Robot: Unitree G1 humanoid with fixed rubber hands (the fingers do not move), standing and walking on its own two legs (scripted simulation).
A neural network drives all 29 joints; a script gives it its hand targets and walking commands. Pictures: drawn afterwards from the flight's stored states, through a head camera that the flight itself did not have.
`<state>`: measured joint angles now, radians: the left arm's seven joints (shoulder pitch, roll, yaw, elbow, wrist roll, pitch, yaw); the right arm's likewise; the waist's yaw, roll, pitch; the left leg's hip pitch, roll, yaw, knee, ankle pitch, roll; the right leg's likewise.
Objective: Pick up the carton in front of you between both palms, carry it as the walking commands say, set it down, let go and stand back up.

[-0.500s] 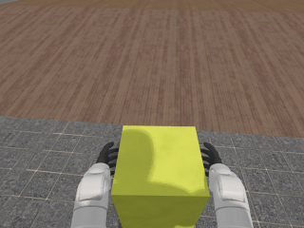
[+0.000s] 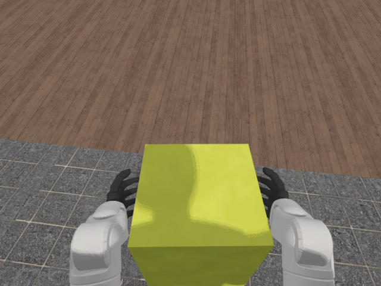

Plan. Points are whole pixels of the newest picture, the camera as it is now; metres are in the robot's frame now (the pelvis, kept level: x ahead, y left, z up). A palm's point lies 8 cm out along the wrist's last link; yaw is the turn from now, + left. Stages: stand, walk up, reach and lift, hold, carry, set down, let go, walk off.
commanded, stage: carry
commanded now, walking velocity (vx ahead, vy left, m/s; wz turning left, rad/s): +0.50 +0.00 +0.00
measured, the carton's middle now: (196, 218) +0.28 +0.01 +0.02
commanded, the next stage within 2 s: none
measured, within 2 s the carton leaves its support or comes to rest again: neither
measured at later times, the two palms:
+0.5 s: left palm (160, 115) +0.57 +0.12 +0.06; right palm (262, 116) +0.59 -0.18 +0.06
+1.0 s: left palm (163, 48) +0.94 +0.16 +0.11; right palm (240, 50) +0.93 -0.14 +0.11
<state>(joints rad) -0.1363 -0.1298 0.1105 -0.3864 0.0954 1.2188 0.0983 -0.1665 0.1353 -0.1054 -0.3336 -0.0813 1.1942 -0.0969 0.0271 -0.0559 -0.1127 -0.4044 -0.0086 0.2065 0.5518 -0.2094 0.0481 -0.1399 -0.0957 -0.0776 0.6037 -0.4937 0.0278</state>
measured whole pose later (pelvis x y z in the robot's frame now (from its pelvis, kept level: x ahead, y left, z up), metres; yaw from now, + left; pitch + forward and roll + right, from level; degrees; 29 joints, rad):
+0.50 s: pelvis +0.32 -0.04 +0.00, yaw +3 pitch +4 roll -1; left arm -0.14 -0.13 0.09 -0.26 0.11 1.19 0.08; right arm -0.14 0.13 -0.13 -0.27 -0.10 1.19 -0.09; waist 0.02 0.02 -0.06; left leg -0.34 0.08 0.04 1.17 -0.38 0.02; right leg -0.41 -0.02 -0.28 0.52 -0.18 -0.11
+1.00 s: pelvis +0.65 +0.01 +0.00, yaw -1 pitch +3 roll +0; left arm -0.23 -0.12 0.15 -0.43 0.09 1.28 0.09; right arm -0.25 0.15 -0.13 -0.39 -0.09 1.26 -0.11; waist -0.02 -0.03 -0.04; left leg -0.43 0.04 0.26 0.55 -0.19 0.09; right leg -0.29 -0.06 -0.05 1.16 -0.43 -0.02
